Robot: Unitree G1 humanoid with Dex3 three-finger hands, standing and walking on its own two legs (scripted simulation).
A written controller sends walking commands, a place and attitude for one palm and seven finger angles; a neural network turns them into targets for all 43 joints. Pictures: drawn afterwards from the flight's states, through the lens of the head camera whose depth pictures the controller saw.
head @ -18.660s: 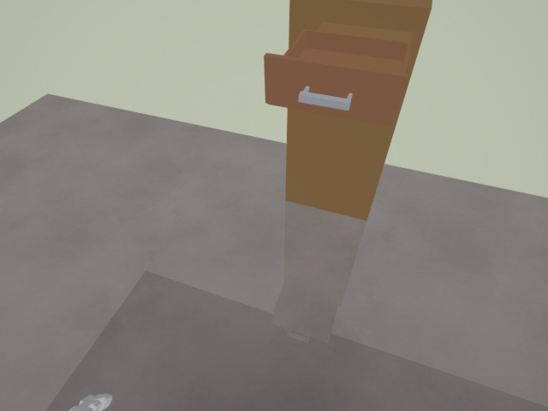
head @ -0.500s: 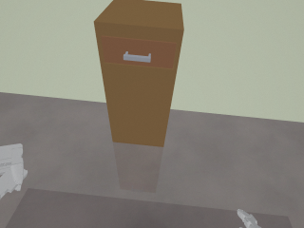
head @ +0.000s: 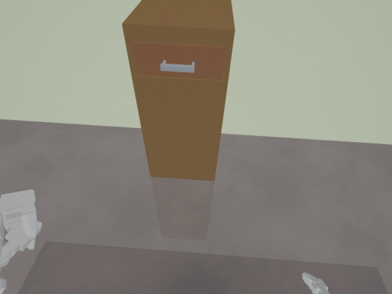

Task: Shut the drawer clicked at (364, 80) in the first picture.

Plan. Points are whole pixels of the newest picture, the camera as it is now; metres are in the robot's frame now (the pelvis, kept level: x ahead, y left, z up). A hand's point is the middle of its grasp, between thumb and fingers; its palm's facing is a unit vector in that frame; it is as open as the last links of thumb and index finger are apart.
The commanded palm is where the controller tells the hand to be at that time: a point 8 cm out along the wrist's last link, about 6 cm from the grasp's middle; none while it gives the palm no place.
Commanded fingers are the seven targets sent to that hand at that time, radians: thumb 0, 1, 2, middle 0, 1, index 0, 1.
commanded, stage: stop stepping back and stand still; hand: left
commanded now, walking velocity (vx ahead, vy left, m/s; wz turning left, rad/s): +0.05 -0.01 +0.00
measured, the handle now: (178, 65) +0.93 +0.13 +0.03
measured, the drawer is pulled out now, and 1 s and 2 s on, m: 0.00 0.00 0.00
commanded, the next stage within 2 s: let the arm hang, fingers relaxed in 0.24 s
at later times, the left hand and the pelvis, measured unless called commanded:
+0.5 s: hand (75, 280) +0.17 +0.26 -0.07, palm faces +0.09 -0.91 -0.41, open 3.1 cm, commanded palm none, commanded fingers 0.00 0.90 0.90 -1.04 -1.21 -1.04 -1.21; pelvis +0.00 +0.03 -0.01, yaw +1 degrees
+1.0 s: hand out of the picture -0.04 +0.24 -0.16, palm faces +0.03 -0.96 -0.29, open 6.1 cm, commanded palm none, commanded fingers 0.00 0.90 0.90 -0.20 -0.30 -0.20 -0.30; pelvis -0.02 +0.03 +0.00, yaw +2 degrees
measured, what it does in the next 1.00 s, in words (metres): steps on the spot: left foot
